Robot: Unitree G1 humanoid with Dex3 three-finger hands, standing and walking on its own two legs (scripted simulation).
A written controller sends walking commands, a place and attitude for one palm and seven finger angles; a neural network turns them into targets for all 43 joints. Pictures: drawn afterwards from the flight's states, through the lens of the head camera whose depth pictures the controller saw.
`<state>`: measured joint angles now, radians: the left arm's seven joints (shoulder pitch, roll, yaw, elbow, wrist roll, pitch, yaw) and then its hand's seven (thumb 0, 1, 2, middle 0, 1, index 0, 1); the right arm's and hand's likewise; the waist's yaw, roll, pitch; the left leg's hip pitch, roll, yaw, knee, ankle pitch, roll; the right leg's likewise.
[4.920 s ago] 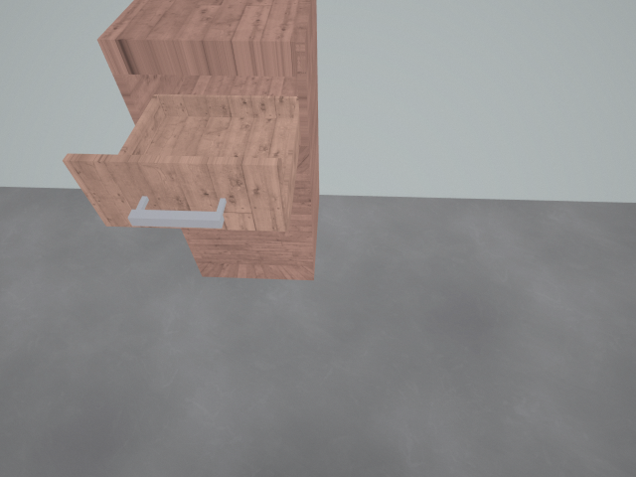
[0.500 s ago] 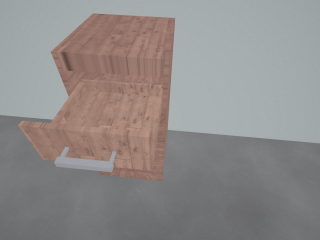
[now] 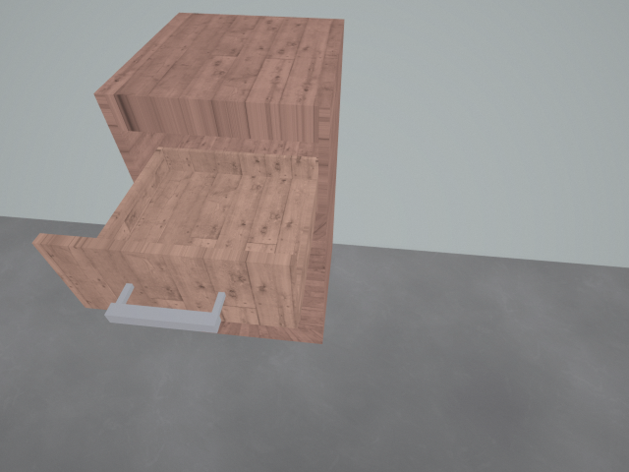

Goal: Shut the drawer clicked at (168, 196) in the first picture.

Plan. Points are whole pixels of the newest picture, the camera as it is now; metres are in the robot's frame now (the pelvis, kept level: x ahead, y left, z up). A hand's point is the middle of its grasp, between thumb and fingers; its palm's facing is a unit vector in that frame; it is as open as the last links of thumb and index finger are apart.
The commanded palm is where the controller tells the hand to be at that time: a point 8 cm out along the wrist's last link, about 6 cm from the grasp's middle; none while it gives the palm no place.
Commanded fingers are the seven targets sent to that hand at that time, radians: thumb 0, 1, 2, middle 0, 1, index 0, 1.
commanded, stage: look again from close up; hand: left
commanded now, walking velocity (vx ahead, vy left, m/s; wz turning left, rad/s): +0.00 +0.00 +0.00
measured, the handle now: (168, 306) +0.36 +0.25 -0.03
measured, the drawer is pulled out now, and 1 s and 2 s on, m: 0.30 0.30 0.30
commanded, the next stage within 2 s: raise the hand and make a fist in 0.42 s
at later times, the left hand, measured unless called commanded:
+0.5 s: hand out of the picture +0.06 +0.16 -0.17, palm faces +0.00 -0.98 -0.21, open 7.3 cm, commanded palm none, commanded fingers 0.00 0.90 0.90 -0.20 -0.30 -0.20 -0.30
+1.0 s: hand out of the picture +0.13 +0.18 -0.04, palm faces +0.07 -1.00 -0.02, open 5.7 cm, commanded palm +0.13 +0.23 -0.02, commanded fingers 0.00 0.90 0.90 -0.70 -0.84 -0.70 -0.84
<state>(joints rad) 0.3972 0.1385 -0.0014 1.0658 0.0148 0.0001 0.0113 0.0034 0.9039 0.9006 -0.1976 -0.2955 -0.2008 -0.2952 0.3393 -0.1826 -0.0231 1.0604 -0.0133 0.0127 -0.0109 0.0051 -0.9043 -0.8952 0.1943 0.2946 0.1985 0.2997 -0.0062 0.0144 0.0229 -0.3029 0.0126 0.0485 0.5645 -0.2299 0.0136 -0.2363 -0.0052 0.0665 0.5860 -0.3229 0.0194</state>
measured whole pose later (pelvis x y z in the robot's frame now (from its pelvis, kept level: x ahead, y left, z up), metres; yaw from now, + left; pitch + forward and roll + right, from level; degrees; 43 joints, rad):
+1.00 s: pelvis -0.02 -0.04 -0.07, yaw +4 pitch +9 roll -1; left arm 0.50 0.23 0.22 0.11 -0.30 -0.48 -0.42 0.01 0.90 0.90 -0.51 -0.63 -0.52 -0.63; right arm 0.16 -0.28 -0.08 0.50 0.03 -0.28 -0.06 0.01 -0.90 -0.90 0.19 0.29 0.20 0.30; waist 0.04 -0.02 -0.11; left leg -0.83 0.03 -0.07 1.09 -0.42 -0.04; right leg -0.72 0.02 -0.06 1.10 -0.54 -0.03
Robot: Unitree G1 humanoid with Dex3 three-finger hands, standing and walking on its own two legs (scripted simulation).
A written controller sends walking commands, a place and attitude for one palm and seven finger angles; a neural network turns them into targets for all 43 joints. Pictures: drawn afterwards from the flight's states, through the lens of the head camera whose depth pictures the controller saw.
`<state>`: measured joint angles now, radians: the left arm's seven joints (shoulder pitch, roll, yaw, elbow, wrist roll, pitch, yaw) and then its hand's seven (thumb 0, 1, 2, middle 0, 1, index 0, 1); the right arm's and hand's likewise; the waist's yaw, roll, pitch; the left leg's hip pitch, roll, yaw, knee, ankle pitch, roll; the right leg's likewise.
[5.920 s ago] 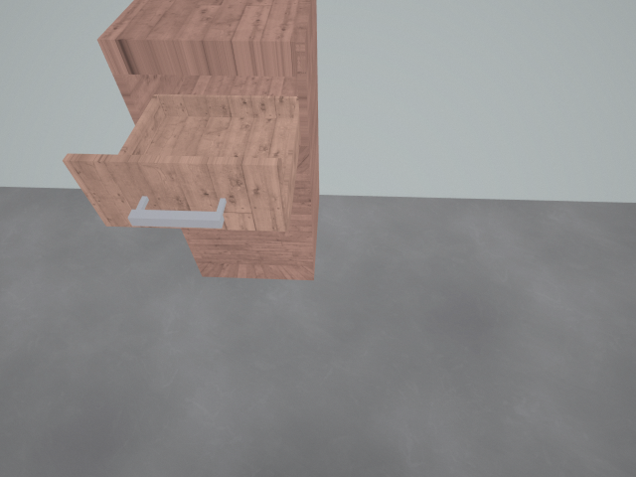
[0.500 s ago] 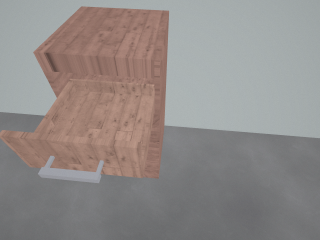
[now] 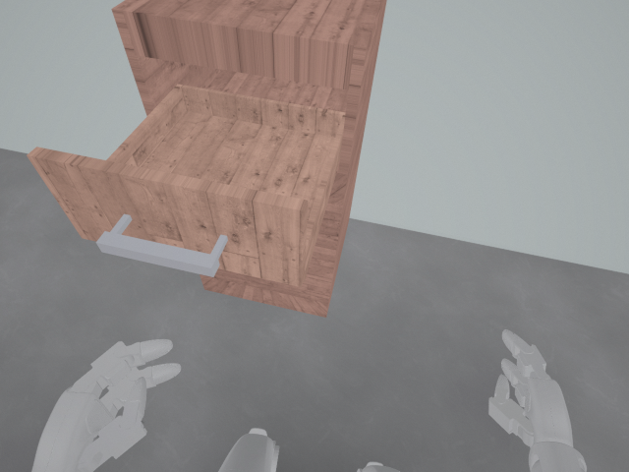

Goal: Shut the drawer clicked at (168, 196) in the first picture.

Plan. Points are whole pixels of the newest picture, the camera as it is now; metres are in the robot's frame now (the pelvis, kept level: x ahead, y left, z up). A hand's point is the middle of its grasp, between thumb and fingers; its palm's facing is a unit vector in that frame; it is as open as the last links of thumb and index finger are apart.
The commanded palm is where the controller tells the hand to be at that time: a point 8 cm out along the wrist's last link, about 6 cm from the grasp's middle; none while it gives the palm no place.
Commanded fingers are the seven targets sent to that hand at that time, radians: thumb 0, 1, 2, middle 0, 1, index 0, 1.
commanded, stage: raise the hand and make a fist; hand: left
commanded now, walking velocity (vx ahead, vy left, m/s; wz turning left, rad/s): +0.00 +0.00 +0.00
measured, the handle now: (165, 242) +0.39 +0.26 +0.04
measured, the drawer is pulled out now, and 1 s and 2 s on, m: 0.30 0.30 0.30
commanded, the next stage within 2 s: bring the fist close to the handle in 1.42 s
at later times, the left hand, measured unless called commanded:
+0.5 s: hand (107, 379) +0.19 +0.23 +0.08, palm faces -0.07 -0.99 -0.08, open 3.3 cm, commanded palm +0.16 +0.28 +0.10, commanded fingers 0.00 0.90 0.90 -1.20 -1.38 -1.20 -1.38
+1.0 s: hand (87, 354) +0.19 +0.24 +0.13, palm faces -0.04 -0.99 -0.11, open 3.2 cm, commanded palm +0.16 +0.30 +0.14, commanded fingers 0.00 0.90 0.90 -1.40 -1.60 -1.40 -1.60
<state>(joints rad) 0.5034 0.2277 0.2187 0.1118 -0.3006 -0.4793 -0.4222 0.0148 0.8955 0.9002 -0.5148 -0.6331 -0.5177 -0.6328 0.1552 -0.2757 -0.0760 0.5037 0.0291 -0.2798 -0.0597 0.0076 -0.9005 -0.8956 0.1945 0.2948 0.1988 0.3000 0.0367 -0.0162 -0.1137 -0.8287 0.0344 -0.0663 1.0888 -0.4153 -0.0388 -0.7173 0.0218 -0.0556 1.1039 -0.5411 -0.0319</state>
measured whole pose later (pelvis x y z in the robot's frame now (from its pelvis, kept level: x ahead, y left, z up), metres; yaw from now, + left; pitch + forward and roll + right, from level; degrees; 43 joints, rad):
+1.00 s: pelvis +0.02 +0.03 +0.04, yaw +0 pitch +4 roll -3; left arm 0.55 0.32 0.24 -0.27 -0.30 -0.16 -0.33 0.02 0.89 0.90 -1.38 -1.58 -1.39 -1.58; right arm 0.23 -0.20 0.05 0.52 0.06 -0.24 -0.07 0.01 -0.90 -0.90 0.20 0.30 0.20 0.30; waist 0.02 0.04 -0.09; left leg -0.61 0.02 -0.05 0.92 -0.38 0.00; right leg -0.47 0.01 -0.04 0.85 -0.46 0.02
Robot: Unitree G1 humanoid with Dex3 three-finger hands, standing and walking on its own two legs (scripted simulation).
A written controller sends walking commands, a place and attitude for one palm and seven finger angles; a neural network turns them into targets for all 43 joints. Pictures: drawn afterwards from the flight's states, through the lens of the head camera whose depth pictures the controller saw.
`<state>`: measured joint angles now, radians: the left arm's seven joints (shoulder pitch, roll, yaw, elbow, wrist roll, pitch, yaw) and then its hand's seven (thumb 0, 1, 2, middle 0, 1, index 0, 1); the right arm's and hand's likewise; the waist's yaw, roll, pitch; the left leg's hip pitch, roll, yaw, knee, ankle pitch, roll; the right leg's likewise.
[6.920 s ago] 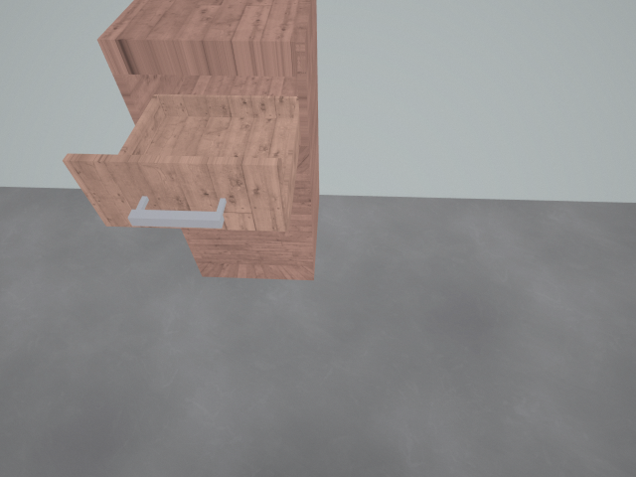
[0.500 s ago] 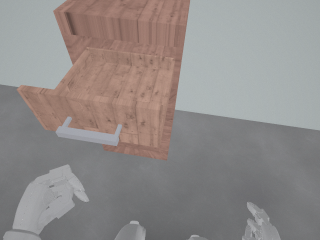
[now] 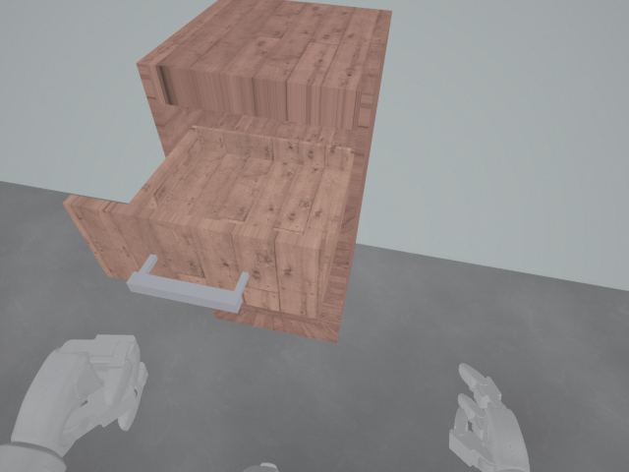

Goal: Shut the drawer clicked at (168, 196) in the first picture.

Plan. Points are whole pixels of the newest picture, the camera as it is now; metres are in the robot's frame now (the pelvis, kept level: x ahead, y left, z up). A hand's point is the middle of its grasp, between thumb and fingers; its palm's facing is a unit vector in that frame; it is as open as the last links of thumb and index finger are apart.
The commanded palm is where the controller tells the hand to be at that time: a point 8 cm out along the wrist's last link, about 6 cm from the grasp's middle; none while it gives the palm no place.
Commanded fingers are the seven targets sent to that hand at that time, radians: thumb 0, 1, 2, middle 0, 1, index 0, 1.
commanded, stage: raise the hand and make a fist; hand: left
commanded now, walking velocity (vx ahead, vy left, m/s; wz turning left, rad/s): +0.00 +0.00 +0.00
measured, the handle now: (190, 280) +0.38 +0.22 +0.00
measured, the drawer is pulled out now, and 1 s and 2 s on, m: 0.30 0.30 0.30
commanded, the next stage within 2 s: bring the fist close to the handle in 0.42 s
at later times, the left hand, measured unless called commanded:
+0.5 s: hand (106, 391) +0.18 +0.23 +0.10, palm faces -0.03 -1.00 -0.09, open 3.3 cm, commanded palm +0.14 +0.28 +0.10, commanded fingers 0.00 0.90 0.90 -1.40 -1.60 -1.40 -1.60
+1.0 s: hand (143, 372) +0.21 +0.22 +0.05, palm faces -0.11 -0.99 -0.04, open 3.3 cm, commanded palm +0.19 +0.27 +0.05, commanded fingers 0.00 0.90 0.90 -1.40 -1.60 -1.40 -1.60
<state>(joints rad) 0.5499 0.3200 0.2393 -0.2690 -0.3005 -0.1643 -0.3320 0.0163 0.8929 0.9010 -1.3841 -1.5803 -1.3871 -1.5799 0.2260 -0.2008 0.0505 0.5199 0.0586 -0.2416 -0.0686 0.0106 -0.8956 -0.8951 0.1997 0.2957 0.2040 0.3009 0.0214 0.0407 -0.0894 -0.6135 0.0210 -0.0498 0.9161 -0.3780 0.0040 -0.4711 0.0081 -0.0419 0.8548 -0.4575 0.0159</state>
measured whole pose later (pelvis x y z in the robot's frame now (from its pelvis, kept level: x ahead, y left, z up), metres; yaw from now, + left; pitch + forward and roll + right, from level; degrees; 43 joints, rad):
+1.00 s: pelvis -0.01 +0.01 -0.01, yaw -1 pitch +8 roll -3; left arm 0.35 0.31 0.29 0.01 -0.33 -0.27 -0.45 0.02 0.90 0.90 -1.40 -1.60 -1.40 -1.60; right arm 0.24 -0.24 0.03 0.58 0.04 -0.29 -0.07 0.01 -0.90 -0.90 0.20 0.30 0.20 0.30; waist -0.02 0.03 -0.08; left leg -0.73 0.02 -0.04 0.98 -0.39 0.02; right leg -0.59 0.01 -0.03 0.92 -0.47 0.03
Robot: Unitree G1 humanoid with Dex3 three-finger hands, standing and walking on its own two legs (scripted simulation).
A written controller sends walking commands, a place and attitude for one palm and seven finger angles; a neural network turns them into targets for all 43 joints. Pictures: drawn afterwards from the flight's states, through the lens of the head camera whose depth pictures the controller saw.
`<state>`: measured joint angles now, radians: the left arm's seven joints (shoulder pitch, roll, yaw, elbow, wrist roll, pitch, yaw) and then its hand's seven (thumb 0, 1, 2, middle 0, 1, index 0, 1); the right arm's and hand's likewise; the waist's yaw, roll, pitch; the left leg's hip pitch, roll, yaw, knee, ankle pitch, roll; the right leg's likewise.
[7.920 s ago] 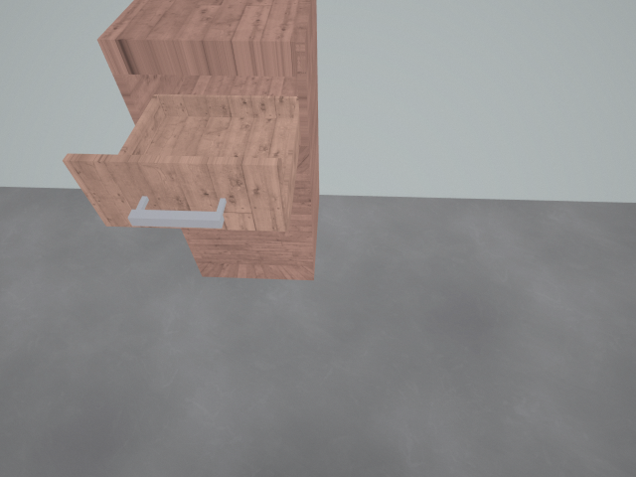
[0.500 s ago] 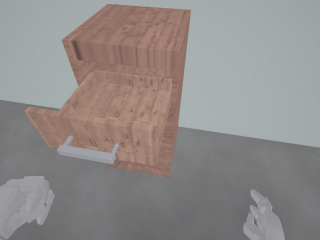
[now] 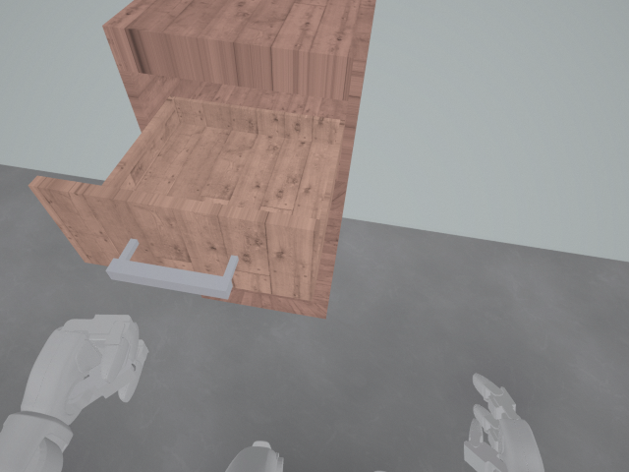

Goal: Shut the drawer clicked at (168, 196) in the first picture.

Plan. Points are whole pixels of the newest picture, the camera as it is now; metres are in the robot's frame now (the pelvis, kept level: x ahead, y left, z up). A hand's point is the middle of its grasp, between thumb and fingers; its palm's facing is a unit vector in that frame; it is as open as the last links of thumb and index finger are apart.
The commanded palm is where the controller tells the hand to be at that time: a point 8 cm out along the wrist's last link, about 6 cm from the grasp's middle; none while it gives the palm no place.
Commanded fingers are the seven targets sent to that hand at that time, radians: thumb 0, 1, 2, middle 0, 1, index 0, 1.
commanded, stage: bring the fist close to the handle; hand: left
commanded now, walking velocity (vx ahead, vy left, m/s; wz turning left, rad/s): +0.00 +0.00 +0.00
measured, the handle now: (176, 266) +0.38 +0.22 +0.02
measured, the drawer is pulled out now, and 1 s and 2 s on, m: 0.30 0.30 0.21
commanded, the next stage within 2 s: push the drawer shut in 0.92 s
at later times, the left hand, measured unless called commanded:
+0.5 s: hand (174, 346) +0.26 +0.19 +0.01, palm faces -0.12 -0.99 -0.05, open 3.3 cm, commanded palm +0.25 +0.25 +0.02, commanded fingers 0.00 0.90 0.90 -1.40 -1.60 -1.40 -1.60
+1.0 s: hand (174, 346) +0.26 +0.19 +0.01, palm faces -0.11 -0.99 -0.06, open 3.3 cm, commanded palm +0.25 +0.25 +0.02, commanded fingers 0.00 0.90 0.90 -1.40 -1.60 -1.40 -1.60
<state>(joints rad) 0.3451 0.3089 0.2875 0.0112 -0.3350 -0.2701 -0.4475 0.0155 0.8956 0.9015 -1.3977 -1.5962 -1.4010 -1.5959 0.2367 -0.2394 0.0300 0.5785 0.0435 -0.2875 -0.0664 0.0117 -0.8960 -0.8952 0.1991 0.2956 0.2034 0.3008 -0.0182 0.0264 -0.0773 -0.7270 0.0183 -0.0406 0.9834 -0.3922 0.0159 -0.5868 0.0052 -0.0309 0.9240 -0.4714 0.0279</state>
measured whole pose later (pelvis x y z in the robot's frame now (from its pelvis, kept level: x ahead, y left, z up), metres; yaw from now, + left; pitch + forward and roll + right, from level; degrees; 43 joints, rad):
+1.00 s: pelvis +0.00 -0.03 -0.04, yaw -1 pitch +16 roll -3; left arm 0.21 0.34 0.31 0.14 -0.34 -0.34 -0.45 0.02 0.90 0.90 -1.40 -1.60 -1.40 -1.60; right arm 0.22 -0.26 0.01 0.54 0.04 -0.17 -0.07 0.01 -0.90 -0.90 0.20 0.30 0.20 0.30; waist -0.03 0.04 -0.15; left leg -1.00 0.04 -0.07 1.20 -0.48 -0.02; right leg -0.87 0.03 -0.05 1.17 -0.58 -0.01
